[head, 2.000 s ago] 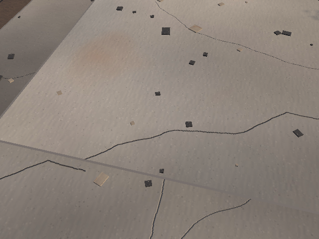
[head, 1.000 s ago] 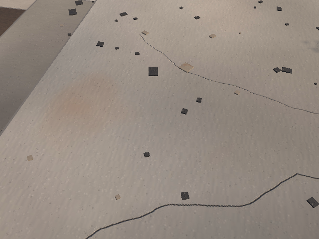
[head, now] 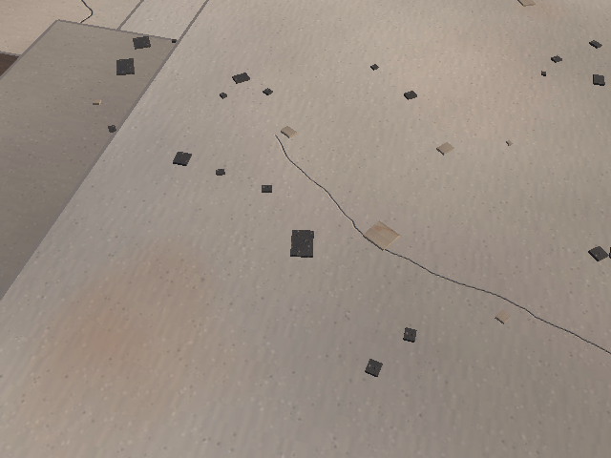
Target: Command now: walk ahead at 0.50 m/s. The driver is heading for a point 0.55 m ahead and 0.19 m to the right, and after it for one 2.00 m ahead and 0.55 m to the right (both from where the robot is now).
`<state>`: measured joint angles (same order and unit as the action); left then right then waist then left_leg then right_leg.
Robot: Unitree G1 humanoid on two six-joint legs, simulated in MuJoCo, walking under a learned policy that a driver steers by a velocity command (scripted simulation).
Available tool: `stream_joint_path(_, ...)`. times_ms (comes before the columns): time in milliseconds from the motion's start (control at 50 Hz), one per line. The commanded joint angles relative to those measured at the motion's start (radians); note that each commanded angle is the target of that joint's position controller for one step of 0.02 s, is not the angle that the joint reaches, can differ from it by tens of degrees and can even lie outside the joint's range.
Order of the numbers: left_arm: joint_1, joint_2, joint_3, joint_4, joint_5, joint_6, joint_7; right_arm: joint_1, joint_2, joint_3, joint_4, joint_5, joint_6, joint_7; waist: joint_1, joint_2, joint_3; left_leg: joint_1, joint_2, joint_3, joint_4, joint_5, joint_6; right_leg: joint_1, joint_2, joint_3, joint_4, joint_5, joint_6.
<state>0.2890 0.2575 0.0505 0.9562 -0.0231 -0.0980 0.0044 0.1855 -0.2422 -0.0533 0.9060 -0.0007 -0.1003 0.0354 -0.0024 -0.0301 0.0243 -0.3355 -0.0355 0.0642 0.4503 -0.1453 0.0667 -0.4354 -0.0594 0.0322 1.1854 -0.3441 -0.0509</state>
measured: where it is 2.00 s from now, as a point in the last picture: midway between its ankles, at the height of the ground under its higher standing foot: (424, 259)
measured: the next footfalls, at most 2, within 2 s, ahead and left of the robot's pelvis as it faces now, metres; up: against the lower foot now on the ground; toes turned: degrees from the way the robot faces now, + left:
right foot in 0.42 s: +0.40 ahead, -0.16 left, +0.00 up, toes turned -7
left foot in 0.94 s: +0.72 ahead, -0.02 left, +0.00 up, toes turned -25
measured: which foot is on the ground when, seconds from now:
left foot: down 0.00-0.44, up 0.46-0.92, down 0.94-1.00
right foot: up 0.00-0.40, down 0.42-0.96, up 0.98-1.00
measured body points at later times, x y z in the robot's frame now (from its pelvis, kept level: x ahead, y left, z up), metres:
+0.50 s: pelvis +0.28 -0.06 -0.02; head +0.31 -0.08 +0.43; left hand +0.47 +0.17 -0.12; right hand +0.26 -0.34 -0.16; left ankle +0.10 +0.08 -0.66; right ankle +0.36 -0.15 -0.74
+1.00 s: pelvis +0.56 -0.08 -0.01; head +0.59 -0.09 +0.44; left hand +0.68 +0.18 -0.14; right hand +0.68 -0.39 -0.09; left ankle +0.69 -0.01 -0.74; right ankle +0.38 -0.15 -0.69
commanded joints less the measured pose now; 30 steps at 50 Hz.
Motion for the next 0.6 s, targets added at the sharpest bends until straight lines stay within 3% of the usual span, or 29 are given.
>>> stream_joint_path(20, 0.054, 0.051, 0.023, -0.046, 0.005, 0.011, 0.010, 0.023, -0.081, -0.013, -0.024, -0.007, -0.017, 0.002, 0.023, 0.114, -0.063, 0.146, 0.253, -0.279, -0.289, 0.105, 0.165, -0.140, -0.092, 0.035, -0.030, 0.087, 0.000)
stream_joint_path(80, -0.032, 0.057, 0.029, -0.079, 0.015, 0.023, 0.015, 0.075, -0.127, -0.024, 0.002, -0.005, -0.018, -0.016, 0.016, 0.087, -0.016, 0.146, 0.255, -0.229, -0.329, 0.171, 0.179, -0.229, -0.104, 0.027, -0.152, 0.196, 0.028)
stream_joint_path(120, -0.105, 0.053, 0.030, -0.103, 0.019, 0.021, 0.013, 0.111, -0.131, -0.024, 0.015, -0.002, -0.011, -0.029, -0.002, 0.079, -0.002, 0.183, 0.250, -0.204, -0.336, 0.191, 0.167, -0.282, -0.102, 0.023, -0.263, 0.295, 0.041)
stream_joint_path(220, -0.260, 0.028, 0.017, -0.143, 0.009, 0.012, -0.006, 0.177, -0.146, -0.023, 0.043, 0.008, -0.001, -0.041, -0.050, 0.088, 0.030, 0.243, 0.227, -0.125, -0.345, 0.161, 0.131, -0.253, -0.057, -0.021, -0.525, 0.460, 0.040)
stream_joint_path(320, -0.359, 0.033, 0.007, -0.193, -0.004, 0.009, -0.040, 0.225, -0.152, -0.033, 0.084, 0.007, 0.015, -0.046, -0.076, 0.086, 0.066, 0.417, 0.299, -0.074, -0.290, 0.204, 0.113, -0.297, -0.037, -0.025, -0.610, 0.372, -0.004)
stream_joint_path(360, -0.349, 0.049, 0.011, -0.208, -0.005, 0.008, -0.054, 0.200, -0.165, -0.040, 0.081, 0.009, 0.024, -0.051, -0.055, 0.097, 0.052, 0.461, 0.316, -0.044, -0.226, 0.348, 0.092, -0.254, -0.013, -0.044, -0.623, 0.283, -0.036)
stream_joint_path(380, -0.311, 0.067, 0.019, -0.206, -0.002, 0.008, -0.057, 0.177, -0.178, -0.044, 0.072, 0.010, 0.027, -0.053, -0.028, 0.112, 0.018, 0.463, 0.313, -0.022, -0.163, 0.517, 0.078, -0.172, 0.018, -0.073, -0.624, 0.243, -0.055)
stream_joint_path(400, -0.223, 0.091, 0.035, -0.187, 0.002, 0.009, -0.057, 0.154, -0.187, -0.046, 0.064, 0.011, 0.034, -0.056, 0.024, 0.120, -0.043, 0.451, 0.295, 0.009, -0.045, 0.688, 0.060, -0.035, 0.059, -0.109, -0.634, 0.237, -0.076)
stream_joint_path(420, -0.066, 0.135, 0.063, -0.139, 0.003, 0.012, -0.054, 0.146, -0.174, -0.041, 0.052, 0.007, 0.042, -0.060, 0.093, 0.096, -0.128, 0.389, 0.246, 0.054, 0.157, 0.756, 0.030, 0.177, 0.105, -0.126, -0.662, 0.264, -0.102)
stream_joint_path(440, 0.105, 0.223, 0.092, -0.110, 0.007, 0.017, -0.042, 0.155, -0.154, -0.028, 0.021, -0.010, 0.039, -0.065, 0.144, -0.027, -0.239, 0.138, 0.196, 0.085, 0.484, 0.482, -0.012, 0.486, -0.054, 0.125, -0.664, 0.287, -0.170)
stream_joint_path(460, 0.134, 0.283, 0.100, -0.103, 0.000, 0.015, -0.046, 0.255, -0.013, 0.018, 0.002, -0.024, 0.008, -0.043, 0.059, -0.267, -0.340, -0.294, -0.018, 0.004, 0.810, -0.332, -0.069, 0.812, -0.270, 0.663, -0.799, 0.083, -0.345)
stream_joint_path(480, 0.147, 0.191, 0.073, -0.107, 0.002, 0.014, -0.044, 0.179, -0.106, -0.001, 0.004, 0.008, -0.031, -0.029, 0.105, -0.160, -0.355, -0.409, 0.015, -0.161, 0.914, -0.394, -0.041, 0.834, -0.267, 0.735, -0.884, 0.008, -0.313)
stream_joint_path(500, 0.082, 0.159, 0.065, -0.124, 0.008, 0.010, -0.040, 0.083, -0.151, -0.013, -0.034, 0.037, -0.054, -0.023, 0.103, -0.122, -0.225, -0.473, 0.060, -0.160, 0.912, -0.308, -0.019, 0.728, -0.236, 0.600, -0.893, 0.083, -0.271)
stream_joint_path(520, 0.006, 0.144, 0.058, -0.149, 0.012, 0.007, -0.039, 0.034, -0.150, -0.013, -0.045, 0.033, -0.063, -0.030, 0.072, -0.012, -0.159, -0.436, 0.104, -0.153, 0.851, -0.223, -0.012, 0.583, -0.200, 0.490, -0.907, 0.189, -0.249)
stream_joint_path(540, -0.049, 0.120, 0.050, -0.166, 0.019, 0.007, -0.040, 0.015, -0.151, -0.022, -0.048, 0.012, -0.060, -0.037, 0.036, 0.035, -0.110, -0.377, 0.132, -0.149, 0.772, -0.179, -0.019, 0.447, -0.172, 0.413, -0.926, 0.293, -0.240)
stream_joint_path(560, -0.075, 0.099, 0.042, -0.178, 0.027, 0.005, -0.038, 0.025, -0.149, -0.028, -0.053, 0.005, -0.047, -0.041, 0.002, 0.021, -0.103, -0.305, 0.153, -0.158, 0.724, -0.157, -0.025, 0.366, -0.146, 0.369, -0.949, 0.352, -0.234)
stream_joint_path(600, -0.071, 0.109, 0.043, -0.183, 0.017, 0.005, -0.030, 0.036, -0.124, -0.031, -0.063, -0.004, -0.022, -0.046, -0.022, -0.002, -0.080, -0.267, 0.156, -0.147, 0.631, -0.146, -0.053, 0.284, -0.120, 0.317, -0.981, 0.385, -0.239)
